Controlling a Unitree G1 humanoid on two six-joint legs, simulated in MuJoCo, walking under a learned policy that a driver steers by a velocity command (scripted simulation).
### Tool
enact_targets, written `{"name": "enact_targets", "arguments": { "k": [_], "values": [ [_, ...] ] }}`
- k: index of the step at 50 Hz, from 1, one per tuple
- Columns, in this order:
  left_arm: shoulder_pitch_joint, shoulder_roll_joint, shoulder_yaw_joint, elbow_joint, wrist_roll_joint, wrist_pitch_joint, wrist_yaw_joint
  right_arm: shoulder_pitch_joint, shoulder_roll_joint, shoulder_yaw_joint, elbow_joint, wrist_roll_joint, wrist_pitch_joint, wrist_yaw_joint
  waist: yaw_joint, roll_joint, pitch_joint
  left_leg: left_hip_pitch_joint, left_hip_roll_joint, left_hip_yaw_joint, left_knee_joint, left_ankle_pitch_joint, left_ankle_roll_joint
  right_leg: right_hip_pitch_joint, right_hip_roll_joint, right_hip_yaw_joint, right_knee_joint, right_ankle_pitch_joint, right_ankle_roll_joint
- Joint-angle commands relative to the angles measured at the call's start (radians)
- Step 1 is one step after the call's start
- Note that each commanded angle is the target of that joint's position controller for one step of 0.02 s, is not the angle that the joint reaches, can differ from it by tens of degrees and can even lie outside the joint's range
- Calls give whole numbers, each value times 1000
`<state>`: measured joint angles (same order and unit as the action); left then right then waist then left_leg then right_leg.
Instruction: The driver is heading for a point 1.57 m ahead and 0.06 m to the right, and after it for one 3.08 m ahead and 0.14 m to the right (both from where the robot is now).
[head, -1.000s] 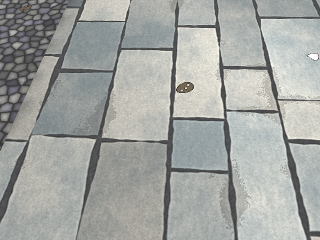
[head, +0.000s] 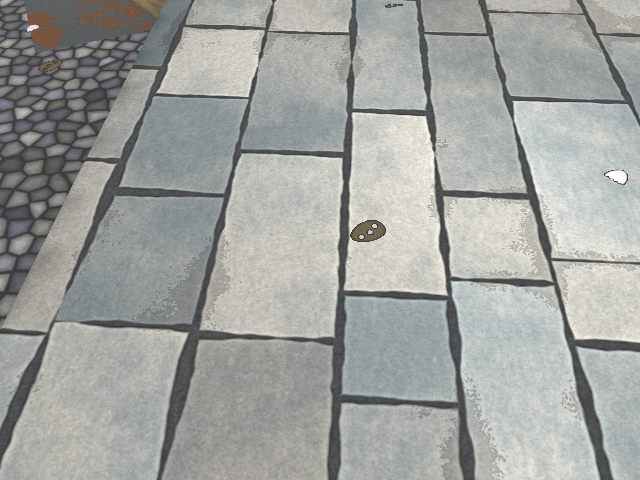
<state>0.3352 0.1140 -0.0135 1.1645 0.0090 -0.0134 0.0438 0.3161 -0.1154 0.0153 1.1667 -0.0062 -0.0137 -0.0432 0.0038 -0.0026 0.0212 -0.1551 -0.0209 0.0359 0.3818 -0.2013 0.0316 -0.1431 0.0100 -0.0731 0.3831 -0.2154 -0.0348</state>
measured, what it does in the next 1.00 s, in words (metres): walks ahead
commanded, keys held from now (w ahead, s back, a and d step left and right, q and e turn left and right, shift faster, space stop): no key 0.26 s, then w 0.74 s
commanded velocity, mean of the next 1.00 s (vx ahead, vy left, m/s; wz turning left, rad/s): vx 0.26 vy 0.00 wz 0.00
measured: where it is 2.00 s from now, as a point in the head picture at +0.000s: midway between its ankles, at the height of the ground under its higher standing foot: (327, 348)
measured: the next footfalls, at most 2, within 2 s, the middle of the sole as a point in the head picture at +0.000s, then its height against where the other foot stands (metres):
right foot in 1.04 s outside the picture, level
left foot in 1.60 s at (281, 379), level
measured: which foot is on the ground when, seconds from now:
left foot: down 0.00-1.00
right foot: down 0.00-0.60, up 0.62-1.00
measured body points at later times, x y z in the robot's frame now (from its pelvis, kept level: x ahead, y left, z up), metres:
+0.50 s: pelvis +0.03 +0.01 +0.00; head +0.02 +0.02 +0.45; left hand -0.06 +0.22 -0.17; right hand +0.01 -0.21 -0.16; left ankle +0.01 +0.10 -0.72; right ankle +0.00 -0.09 -0.74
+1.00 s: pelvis +0.24 +0.04 -0.02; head +0.29 +0.04 +0.43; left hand +0.43 +0.24 -0.14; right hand +0.11 -0.17 -0.15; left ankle +0.06 +0.11 -0.74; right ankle +0.40 -0.05 -0.72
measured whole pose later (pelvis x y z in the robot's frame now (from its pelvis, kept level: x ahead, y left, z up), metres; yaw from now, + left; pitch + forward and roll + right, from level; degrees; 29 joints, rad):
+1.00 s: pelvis +0.24 +0.04 -0.02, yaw +1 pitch +2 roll +0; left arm -0.01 0.17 0.04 0.92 0.02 -0.05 -0.03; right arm 0.55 -0.12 -0.01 1.13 -0.02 -0.11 -0.02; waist -0.06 -0.01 0.06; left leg 0.17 -0.04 0.06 0.20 -0.39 0.05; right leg -0.57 0.00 -0.13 0.60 -0.11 -0.10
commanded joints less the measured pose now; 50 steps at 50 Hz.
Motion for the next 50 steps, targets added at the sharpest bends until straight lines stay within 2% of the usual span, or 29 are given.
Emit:
{"name": "enact_targets", "arguments": {
  "k": [1,13,14,16,17,18,19,20,21,22,23,25,26,28,29,30,31,32,33,34,35,37,40,43,46,48,49,50],
  "values": [
    [85,61,7,0,0,-3,2,78,-65,-8,-2,0,-3,-2,-1,5,73,-46,112,-116,-77,63,21,-40,-110,118,-81,44,-15],
    [103,53,5,3,0,-6,2,97,-57,-5,2,0,-3,-1,-2,3,76,-50,111,-114,-73,58,19,-44,-110,121,-82,39,-17],
    [112,51,5,6,1,-5,1,107,-54,-4,5,-1,-2,-1,-1,2,56,-44,101,-111,-76,-8,20,-38,-102,120,-90,-30,-19],
    [120,85,21,-1,2,2,-1,106,-76,-16,-5,-3,4,1,3,-15,73,-85,57,-86,-31,-228,37,-64,-78,123,-80,-274,-40],
    [124,100,30,-8,3,8,-3,101,-82,-21,-17,-8,8,5,7,-31,103,-136,40,-78,0,-357,50,-93,-82,149,-87,-424,-62],
    [141,106,35,-12,4,12,-6,85,-76,-23,-33,-14,9,10,18,-45,151,-208,29,-73,36,-424,57,-110,-105,194,-109,-530,-86],
    [174,112,41,-10,4,12,-8,61,-59,-20,-53,-19,6,16,35,-73,178,-277,15,-55,100,-415,56,-88,-152,267,-146,-594,-114],
    [212,130,51,-1,5,11,-7,34,-33,-16,-72,-25,-1,23,50,-122,179,-326,-6,-3,200,-323,48,-45,-225,367,-209,-637,-150],
    [223,149,62,2,8,9,-7,11,-26,-15,-91,-35,-10,29,55,-149,174,-337,10,34,298,-227,42,-38,-303,452,-261,-634,-189],
    [214,155,68,-2,10,4,-9,-12,-47,-22,-110,-35,-19,35,51,-127,168,-349,36,23,359,-210,41,-50,-336,485,-291,-591,-210],
    [197,160,72,-11,14,-4,-11,-19,-63,-29,-124,-32,-28,42,41,-103,154,-358,49,8,398,-234,42,-45,-342,481,-298,-539,-213],
    [141,165,77,-32,10,-17,-15,-1,-62,-36,-137,-23,-41,53,4,-84,133,-308,59,5,359,-242,44,-68,-307,397,-280,-460,-185],
    [107,168,79,-42,5,-22,-16,21,-50,-36,-137,-17,-46,54,-18,-96,136,-230,49,21,287,-222,47,-118,-276,342,-260,-429,-168],
    [56,161,82,-57,-4,-26,-20,135,-27,-40,-95,-9,-53,50,-75,-68,133,26,-14,87,103,-117,47,-260,-191,225,-159,-402,-138],
    [46,150,81,-66,1,-29,-22,218,-41,-48,-65,-11,-55,44,-99,-30,122,157,-23,74,48,-127,46,-339,-148,177,-58,-393,-126],
    [15,99,67,-90,7,-39,-27,321,-98,-64,-46,-22,-63,33,-140,118,99,276,135,-152,-86,-267,67,-452,-71,76,185,-324,-93],
    [-2,37,49,-135,6,-49,-40,423,-207,-90,-39,-17,-62,28,-157,325,73,342,371,-578,-283,-568,149,-629,35,-47,488,-316,-57],
    [-22,113,67,-150,41,-49,-51,380,-199,-90,-35,-21,-50,24,-113,220,136,222,422,-668,-295,-627,205,-655,-18,30,662,-310,-75],
    [-57,115,69,-162,41,-53,-63,273,-167,-79,-72,-20,-52,29,-62,104,178,147,388,-586,-291,-564,197,-665,-59,67,714,-213,-80],
    [-55,96,65,-159,30,-59,-70,211,-157,-76,-94,-16,-62,33,-32,62,173,116,342,-486,-298,-427,176,-635,-78,81,705,-127,-72],
    [-48,95,67,-152,25,-62,-76,179,-143,-70,-108,-12,-72,32,-11,43,151,117,305,-401,-306,-291,157,-602,-90,77,683,-64,-60],
    [-48,101,73,-146,27,-53,-82,203,-111,-57,-94,-10,-88,28,-1,45,111,159,249,-265,-287,-31,134,-582,-83,47,661,5,-38],
    [-135,91,73,-181,23,-38,-80,278,-103,-47,-64,-10,-96,25,-10,73,96,201,222,-159,-242,290,134,-621,-70,6,622,47,-19],
    [-300,77,60,-250,17,-36,-79,282,-104,-39,-65,-12,-98,25,-31,88,125,158,197,-100,-240,425,137,-588,-49,-33,446,104,-9],
    [-386,81,51,-288,7,-36,-79,290,-128,-41,-59,-12,-103,20,-43,116,134,148,199,-66,-235,525,136,-473,-19,-71,273,143,-32],
    [-371,105,57,-296,6,-39,-72,274,-148,-46,-57,-13,-107,19,-20,120,116,180,220,-50,-187,692,133,-384,3,-79,219,131,-70],
    [-325,122,65,-286,6,-42,-65,258,-161,-50,-58,-13,-109,18,7,121,86,204,225,-38,-122,833,126,-318,25,-83,209,111,-92],
    [-233,144,76,-260,5,-48,-57,243,-176,-55,-59,-14,-108,16,48,121,35,229,226,-26,-12,945,116,-227,50,-81,199,86,-112]
  ]
}}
